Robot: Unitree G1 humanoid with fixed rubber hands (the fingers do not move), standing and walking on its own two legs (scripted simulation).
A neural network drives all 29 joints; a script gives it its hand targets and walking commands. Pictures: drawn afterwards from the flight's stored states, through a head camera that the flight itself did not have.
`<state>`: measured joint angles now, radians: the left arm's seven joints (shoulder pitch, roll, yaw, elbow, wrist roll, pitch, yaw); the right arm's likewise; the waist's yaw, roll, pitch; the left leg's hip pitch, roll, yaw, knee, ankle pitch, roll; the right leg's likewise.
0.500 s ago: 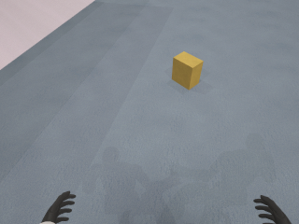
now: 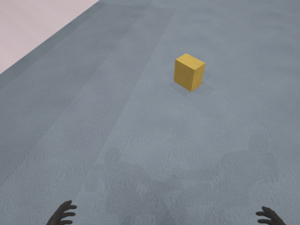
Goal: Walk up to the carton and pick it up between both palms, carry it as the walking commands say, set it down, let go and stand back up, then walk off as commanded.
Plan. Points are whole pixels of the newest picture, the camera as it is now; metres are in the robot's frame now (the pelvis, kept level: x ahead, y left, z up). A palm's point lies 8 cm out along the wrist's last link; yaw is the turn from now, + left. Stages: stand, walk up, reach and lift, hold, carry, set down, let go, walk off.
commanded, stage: stand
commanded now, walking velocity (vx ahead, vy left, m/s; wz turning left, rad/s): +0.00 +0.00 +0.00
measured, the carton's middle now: (188, 72) +1.54 -0.27 -0.63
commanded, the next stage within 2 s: walk up in 0.36 s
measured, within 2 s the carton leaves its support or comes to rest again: neither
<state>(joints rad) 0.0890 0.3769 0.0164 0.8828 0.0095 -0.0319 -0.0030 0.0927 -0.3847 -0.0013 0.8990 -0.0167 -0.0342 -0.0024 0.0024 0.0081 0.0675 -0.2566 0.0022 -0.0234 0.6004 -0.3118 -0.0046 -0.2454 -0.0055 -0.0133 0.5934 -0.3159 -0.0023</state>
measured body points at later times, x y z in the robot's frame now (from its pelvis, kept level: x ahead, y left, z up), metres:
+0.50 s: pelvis +0.00 +0.00 +0.02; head +0.01 +0.00 +0.47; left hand +0.13 +0.31 -0.10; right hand +0.12 -0.31 -0.10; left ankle +0.01 +0.12 -0.73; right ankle +0.00 -0.12 -0.73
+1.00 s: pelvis +0.09 -0.07 +0.00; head +0.09 -0.09 +0.45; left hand +0.20 +0.27 -0.07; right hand +0.17 -0.43 -0.10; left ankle +0.11 +0.06 -0.68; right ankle +0.12 -0.19 -0.73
